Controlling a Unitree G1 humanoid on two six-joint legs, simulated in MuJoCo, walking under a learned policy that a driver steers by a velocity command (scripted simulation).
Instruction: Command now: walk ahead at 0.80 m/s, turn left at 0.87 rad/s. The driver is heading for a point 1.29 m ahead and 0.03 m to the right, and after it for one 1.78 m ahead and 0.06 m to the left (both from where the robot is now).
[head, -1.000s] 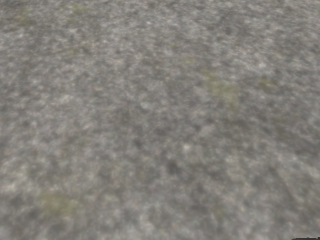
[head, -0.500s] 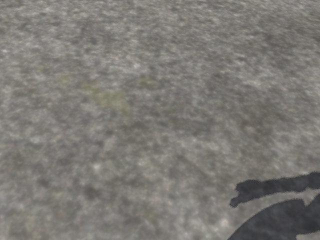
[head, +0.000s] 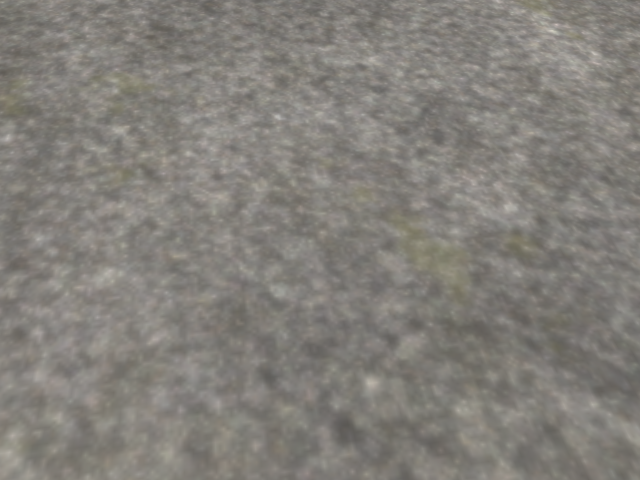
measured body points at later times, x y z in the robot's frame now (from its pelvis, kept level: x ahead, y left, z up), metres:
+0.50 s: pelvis +0.38 +0.17 -0.01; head +0.41 +0.19 +0.44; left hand +0.48 +0.45 -0.12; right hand +0.44 -0.09 -0.13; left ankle +0.21 +0.15 -0.73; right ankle +0.64 +0.11 -0.66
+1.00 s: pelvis +0.86 +0.29 -0.01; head +0.89 +0.28 +0.44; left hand +0.84 +0.59 -0.12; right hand +1.13 +0.08 -0.04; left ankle +1.06 +0.44 -0.71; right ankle +0.66 +0.22 -0.73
